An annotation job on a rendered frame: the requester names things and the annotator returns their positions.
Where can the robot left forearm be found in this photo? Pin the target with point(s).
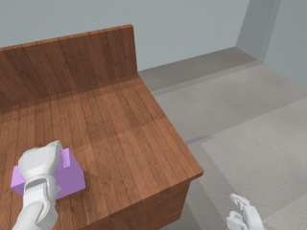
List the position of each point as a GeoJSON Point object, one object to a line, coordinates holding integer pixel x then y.
{"type": "Point", "coordinates": [39, 200]}

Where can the sponge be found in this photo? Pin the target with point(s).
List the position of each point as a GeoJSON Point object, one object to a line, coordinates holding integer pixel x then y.
{"type": "Point", "coordinates": [69, 176]}

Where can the right robot hand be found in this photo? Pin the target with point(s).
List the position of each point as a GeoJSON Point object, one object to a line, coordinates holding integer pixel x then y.
{"type": "Point", "coordinates": [250, 217]}

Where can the table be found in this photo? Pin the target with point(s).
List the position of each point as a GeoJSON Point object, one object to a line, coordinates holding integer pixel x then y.
{"type": "Point", "coordinates": [84, 90]}

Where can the left robot hand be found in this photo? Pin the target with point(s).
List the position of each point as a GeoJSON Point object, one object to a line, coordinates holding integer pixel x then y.
{"type": "Point", "coordinates": [40, 161]}

